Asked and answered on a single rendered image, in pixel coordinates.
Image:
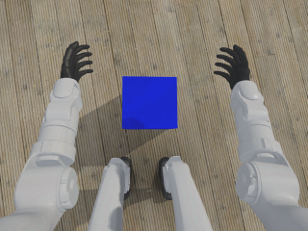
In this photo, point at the right robot upper arm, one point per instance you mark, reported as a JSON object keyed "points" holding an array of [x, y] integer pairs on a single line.
{"points": [[271, 191]]}

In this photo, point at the right robot forearm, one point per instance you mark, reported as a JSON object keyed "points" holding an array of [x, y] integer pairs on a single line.
{"points": [[256, 139]]}

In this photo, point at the left robot thigh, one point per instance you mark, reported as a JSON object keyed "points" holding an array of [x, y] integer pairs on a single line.
{"points": [[107, 212]]}

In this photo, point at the robot left foot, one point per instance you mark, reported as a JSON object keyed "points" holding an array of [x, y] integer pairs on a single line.
{"points": [[127, 161]]}

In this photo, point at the left robot hand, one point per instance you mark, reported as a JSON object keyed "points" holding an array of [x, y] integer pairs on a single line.
{"points": [[70, 66]]}

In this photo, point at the carton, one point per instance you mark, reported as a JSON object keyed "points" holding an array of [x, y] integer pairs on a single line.
{"points": [[149, 102]]}

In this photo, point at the right robot hand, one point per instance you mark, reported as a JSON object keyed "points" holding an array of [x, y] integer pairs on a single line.
{"points": [[238, 70]]}

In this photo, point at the left robot forearm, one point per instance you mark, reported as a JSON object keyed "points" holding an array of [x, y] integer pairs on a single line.
{"points": [[58, 130]]}

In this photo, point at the left robot upper arm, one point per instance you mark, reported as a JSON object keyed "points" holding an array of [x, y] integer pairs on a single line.
{"points": [[42, 196]]}

